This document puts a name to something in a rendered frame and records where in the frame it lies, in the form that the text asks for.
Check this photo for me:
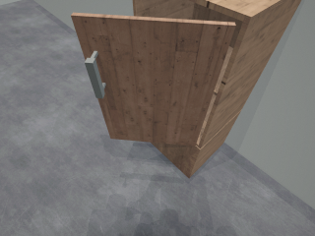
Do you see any handle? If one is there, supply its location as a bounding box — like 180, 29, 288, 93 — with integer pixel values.
85, 51, 106, 99

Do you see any cupboard door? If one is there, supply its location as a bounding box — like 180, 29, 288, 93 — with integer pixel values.
71, 12, 236, 147

